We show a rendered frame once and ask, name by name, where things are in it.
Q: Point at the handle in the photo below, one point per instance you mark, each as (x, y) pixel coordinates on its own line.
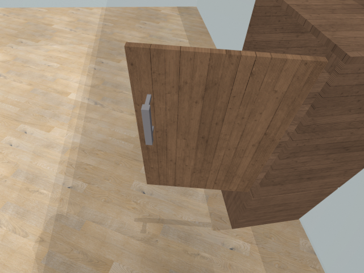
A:
(147, 121)

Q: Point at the cupboard door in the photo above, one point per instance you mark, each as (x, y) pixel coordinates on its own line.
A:
(218, 114)

